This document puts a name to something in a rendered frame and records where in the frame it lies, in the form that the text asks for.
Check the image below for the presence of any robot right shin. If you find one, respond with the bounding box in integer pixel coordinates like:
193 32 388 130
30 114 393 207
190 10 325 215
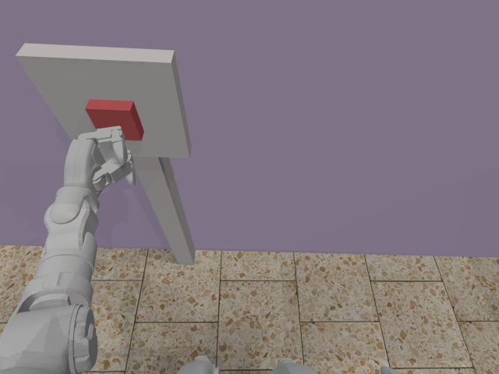
276 358 293 368

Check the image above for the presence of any robot left upper arm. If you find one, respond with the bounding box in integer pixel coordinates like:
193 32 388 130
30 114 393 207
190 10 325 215
0 304 98 374

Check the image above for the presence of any robot shin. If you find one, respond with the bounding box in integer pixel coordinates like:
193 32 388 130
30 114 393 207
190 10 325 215
276 358 293 368
194 356 210 362

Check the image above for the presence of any button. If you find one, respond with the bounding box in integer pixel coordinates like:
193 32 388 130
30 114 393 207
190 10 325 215
85 99 144 141

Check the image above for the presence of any panel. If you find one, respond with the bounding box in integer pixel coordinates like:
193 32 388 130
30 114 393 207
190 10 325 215
16 43 196 265

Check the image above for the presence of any left robot hand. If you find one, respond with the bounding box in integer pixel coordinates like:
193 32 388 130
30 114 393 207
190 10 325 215
63 126 136 198

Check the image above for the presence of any robot left shin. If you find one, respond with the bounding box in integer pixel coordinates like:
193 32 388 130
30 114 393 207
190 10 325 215
194 356 210 362

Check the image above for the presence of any left robot forearm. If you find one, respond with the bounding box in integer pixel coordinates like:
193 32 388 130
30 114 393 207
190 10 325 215
0 185 100 354

